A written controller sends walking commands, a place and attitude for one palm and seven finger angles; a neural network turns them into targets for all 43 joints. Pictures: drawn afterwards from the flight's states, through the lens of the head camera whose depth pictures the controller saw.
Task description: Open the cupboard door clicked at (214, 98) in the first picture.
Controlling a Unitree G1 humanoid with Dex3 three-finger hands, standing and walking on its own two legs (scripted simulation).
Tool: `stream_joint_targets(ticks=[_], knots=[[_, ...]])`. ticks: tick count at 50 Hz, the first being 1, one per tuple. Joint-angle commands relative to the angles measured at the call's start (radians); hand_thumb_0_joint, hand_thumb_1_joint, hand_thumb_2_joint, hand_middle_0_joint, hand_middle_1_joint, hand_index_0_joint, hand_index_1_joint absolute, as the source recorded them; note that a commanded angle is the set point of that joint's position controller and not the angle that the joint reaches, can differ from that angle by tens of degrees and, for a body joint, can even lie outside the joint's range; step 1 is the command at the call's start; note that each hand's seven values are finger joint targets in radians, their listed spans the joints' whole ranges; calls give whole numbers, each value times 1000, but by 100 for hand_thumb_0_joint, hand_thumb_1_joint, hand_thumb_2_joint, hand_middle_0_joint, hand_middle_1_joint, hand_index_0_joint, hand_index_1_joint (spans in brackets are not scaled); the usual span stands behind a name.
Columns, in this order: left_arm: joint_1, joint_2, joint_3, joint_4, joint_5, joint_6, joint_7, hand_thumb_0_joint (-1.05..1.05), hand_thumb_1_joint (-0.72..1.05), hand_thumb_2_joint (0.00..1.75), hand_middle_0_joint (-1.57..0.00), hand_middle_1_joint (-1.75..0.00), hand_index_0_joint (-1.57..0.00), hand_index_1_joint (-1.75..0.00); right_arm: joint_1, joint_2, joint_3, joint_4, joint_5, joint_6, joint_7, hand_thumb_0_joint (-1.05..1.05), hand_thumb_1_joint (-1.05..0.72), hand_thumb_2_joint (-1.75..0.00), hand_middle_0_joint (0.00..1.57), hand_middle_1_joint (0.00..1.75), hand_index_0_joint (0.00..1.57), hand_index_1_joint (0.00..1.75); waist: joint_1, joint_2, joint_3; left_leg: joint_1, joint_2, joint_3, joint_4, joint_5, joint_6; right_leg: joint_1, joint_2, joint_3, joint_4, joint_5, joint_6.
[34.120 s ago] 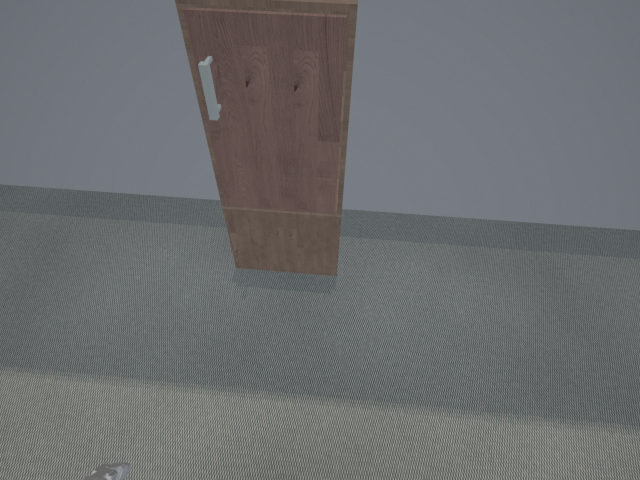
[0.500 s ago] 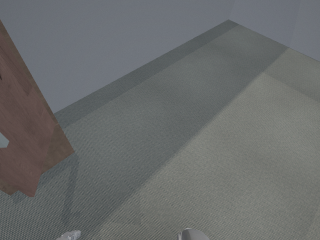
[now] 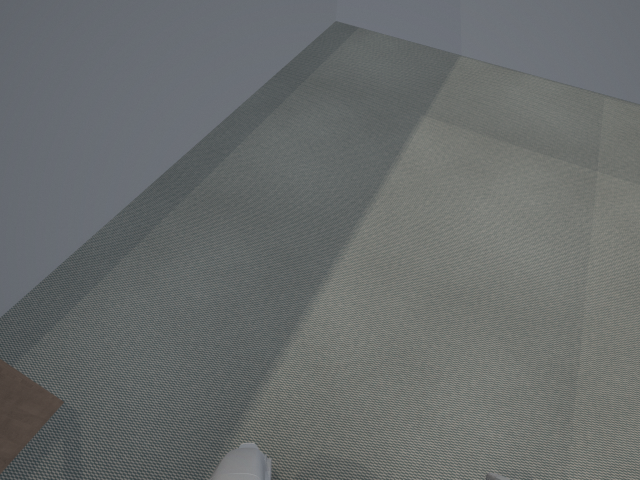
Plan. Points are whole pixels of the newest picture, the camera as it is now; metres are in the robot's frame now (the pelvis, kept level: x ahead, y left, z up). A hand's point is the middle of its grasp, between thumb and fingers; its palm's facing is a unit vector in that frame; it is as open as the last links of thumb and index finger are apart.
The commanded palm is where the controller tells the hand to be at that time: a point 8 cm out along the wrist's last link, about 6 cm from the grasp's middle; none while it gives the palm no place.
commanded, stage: walk to a spot facing it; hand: left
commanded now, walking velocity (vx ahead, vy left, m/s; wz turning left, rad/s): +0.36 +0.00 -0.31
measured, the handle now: out of the picture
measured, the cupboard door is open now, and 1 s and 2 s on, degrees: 49 49 49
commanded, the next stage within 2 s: turn to face it in 1.24 s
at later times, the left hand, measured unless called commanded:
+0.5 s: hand (249, 317) +0.38 +0.15 -0.16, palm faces -0.26 -0.95 -0.19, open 7.4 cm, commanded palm none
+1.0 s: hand (261, 310) +0.42 +0.13 -0.20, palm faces -0.14 -0.98 -0.15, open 7.3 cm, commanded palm none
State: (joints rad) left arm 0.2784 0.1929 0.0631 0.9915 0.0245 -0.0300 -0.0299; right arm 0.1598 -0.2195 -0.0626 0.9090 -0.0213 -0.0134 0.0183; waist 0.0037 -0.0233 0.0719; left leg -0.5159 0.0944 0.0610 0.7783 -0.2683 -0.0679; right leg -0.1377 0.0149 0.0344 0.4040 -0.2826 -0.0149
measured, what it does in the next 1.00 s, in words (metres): walks ahead: left foot, then right foot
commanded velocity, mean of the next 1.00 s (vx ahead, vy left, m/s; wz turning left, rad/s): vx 0.37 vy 0.00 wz -0.18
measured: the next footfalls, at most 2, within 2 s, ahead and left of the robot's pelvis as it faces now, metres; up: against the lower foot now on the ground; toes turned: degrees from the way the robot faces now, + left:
left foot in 0.08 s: +0.17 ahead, +0.13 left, +0.00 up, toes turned +3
right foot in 0.54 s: +0.32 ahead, -0.15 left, +0.00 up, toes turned -19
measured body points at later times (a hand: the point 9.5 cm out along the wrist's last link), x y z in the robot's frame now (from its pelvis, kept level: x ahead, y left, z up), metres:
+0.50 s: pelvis +0.21 -0.01 -0.01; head +0.24 -0.02 +0.44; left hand +0.40 +0.20 -0.14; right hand +0.07 -0.21 -0.15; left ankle +0.13 +0.13 -0.74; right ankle +0.28 -0.13 -0.72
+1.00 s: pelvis +0.44 -0.05 -0.02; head +0.46 -0.04 +0.43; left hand +0.43 +0.18 -0.18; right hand +0.50 -0.32 -0.14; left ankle +0.55 +0.03 -0.75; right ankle +0.29 -0.13 -0.73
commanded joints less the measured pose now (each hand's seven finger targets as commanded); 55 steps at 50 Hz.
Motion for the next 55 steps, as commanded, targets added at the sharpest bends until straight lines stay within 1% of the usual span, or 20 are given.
stream_joint_targets(ticks=[1, 3, 4, 5, 8, 12, 22, 25, 26, 27, 28, 29, 33, 43, 47, 48, 49, 50, 51, 55], knots=[[-16, 207, 55, -57, -7, -23, 15, 0, 90, 90, -20, -30, -20, -30, 23, -73, -11, -62, 0, -47, -5, 0, -90, -90, 20, 30, 20, 30, -16, -88, -51, 220, -50, 36, -221, 75, 9, -75, -203, 179, -93, 62, -143], [-33, 142, 42, -67, -10, -19, 11, 0, 90, 90, -20, -30, -20, -30, 216, -164, -32, 5, -8, -62, -28, 0, -90, -90, 20, 30, 20, 30, -106, 98, -119, 561, 39, -86, -341, -10, 53, -272, -96, 106, 189, 73, -83], [17, 76, 27, -74, -18, -17, 4, 0, 90, 90, -20, -30, -20, -30, 359, -285, -62, 30, -29, -65, -36, 0, -90, -90, 20, 30, 20, 30, -145, 402, -221, 732, 331, -457, -443, -163, 147, -471, 36, -53, 542, -232, -23], [-32, 93, 24, -102, -11, -22, 5, 0, 90, 90, -20, -30, -20, -30, 404, -280, -51, 30, -30, -50, -42, 0, -90, -90, 20, 30, 20, 30, -159, 340, -208, 688, 427, -615, -556, -275, 220, -548, 28, 2, 760, -303, -24], [-105, 82, 34, -86, 9, -20, -8, 0, 90, 90, -20, -30, -20, -30, 223, -143, -13, -7, -24, -60, -39, 0, -90, -90, 20, 30, 20, 30, -63, 167, 4, 349, 326, -401, -601, -184, 190, -568, -96, 15, 904, -71, -18], [-67, 40, 17, -71, 7, 9, -24, 0, 90, 90, -20, -30, -20, -30, 227, -97, 3, 30, -11, -83, -44, 0, -90, -90, 20, 30, 20, 30, -16, 175, -65, 412, 224, -82, -570, 200, 158, -523, -109, -29, 755, 41, 12], [-261, 40, 3, -115, 4, 12, -26, 0, 90, 90, -20, -30, -20, -30, 317, -104, 4, 109, -24, -59, -31, 0, -90, -90, 20, 30, 20, 30, -46, 133, 10, 403, 251, 49, -572, 191, 170, -321, -79, -146, 257, 77, -15], [-30, 100, 22, -36, 7, -3, -14, 0, 90, 90, -20, -30, -20, -30, 287, -100, 10, 121, -13, -53, -29, 0, -90, -90, 20, 30, 20, 30, 73, 60, -91, 326, 177, 134, -259, 383, 117, 52, -29, -155, 132, 82, -62], [138, 181, 45, 15, 14, -18, -3, 0, 90, 90, -20, -30, -20, -30, 271, -75, 15, 104, 4, -57, -21, 0, -90, -90, 20, 30, 20, 30, 143, -87, -197, 122, 92, 206, 26, 289, 76, 327, -185, 53, 78, -23, -131], [251, 283, 70, 43, 1, -19, 12, 0, 90, 90, -20, -30, -20, -30, 274, -25, 24, 70, 19, -61, -21, 0, -90, -90, 20, 30, 20, 30, 162, -323, -284, -126, -48, 178, 344, -335, 34, 488, -451, 484, -86, -33, -246], [219, 282, 67, 43, -20, -16, 22, 0, 90, 90, -20, -30, -20, -30, 193, -78, 11, 61, 13, -56, -21, 0, -90, -90, 20, 30, 20, 30, 152, -208, -205, -208, -3, 20, 482, -319, 52, 406, -450, 507, -145, 12, -259], [136, 233, 55, 28, -21, -14, 32, 0, 90, 90, -20, -30, -20, -30, 155, -64, 2, 57, 14, -55, -18, 0, -90, -90, 20, 30, 20, 30, 112, -110, -116, -218, 45, -8, 488, -220, 52, 294, -432, 406, -154, 36, -255], [-13, 98, 13, -4, -13, -39, 36, 0, 90, 90, -20, -30, -20, -30, 206, 3, 9, 112, -4, -19, -19, 0, -90, -90, 20, 30, 20, 30, -15, -101, -32, -21, 79, -12, 283, -83, 20, -39, -297, 101, -201, 264, -180], [83, 123, 16, 68, -7, -60, 28, 0, 90, 90, -20, -30, -20, -30, -34, 5, 1, 18, -1, -36, 14, 0, -90, -90, 20, 30, 20, 30, 19, -87, 23, 10, 21, 34, -123, 82, 36, 36, -281, 67, -206, 194, -158], [70, 124, 16, 72, -10, -53, 28, 0, 90, 90, -20, -30, -20, -30, 129, -57, -12, 75, -10, -52, -3, 0, -90, -90, 20, 30, 20, 30, -79, 11, -33, 375, -39, 73, -288, 94, 75, -67, -209, -31, 79, 412, -98], [80, 92, 11, 56, -13, -52, 24, 0, 90, 90, -20, -30, -20, -30, 278, -139, -32, 115, -22, -58, -14, 0, -90, -90, 20, 30, 20, 30, -133, 157, -134, 604, 115, -136, -325, 55, 144, -232, -132, -90, 336, 308, -49], [110, 52, -6, 36, -21, -54, 16, 0, 90, 90, -20, -30, -20, -30, 400, -240, -52, 135, -29, -57, -23, 0, -90, -90, 20, 30, 20, 30, -150, 367, -235, 771, 363, -464, -427, 30, 259, -434, -8, -154, 684, -195, -12], [23, 77, -2, 3, -13, -54, 19, 0, 90, 90, -20, -30, -20, -30, 414, -230, -47, 133, -23, -46, -31, 0, -90, -90, 20, 30, 20, 30, -162, 265, -200, 710, 411, -538, -502, 18, 300, -506, -27, -52, 855, -268, -22], [-8, 71, 5, -10, -7, -53, 19, 0, 90, 90, -20, -30, -20, -30, 335, -205, -40, 117, -19, -43, -28, 0, -90, -90, 20, 30, 20, 30, -125, 153, -125, 565, 392, -475, -533, -114, 293, -536, -69, -30, 908, -222, -25], [8, 24, 7, 16, 7, -12, -3, 0, 90, 90, -20, -30, -20, -30, 175, -80, -1, 89, -13, -71, -37, 0, -90, -90, 20, 30, 20, 30, -16, 150, -4, 307, 257, -174, -606, 0, 180, -481, -138, -24, 803, -5, 7]])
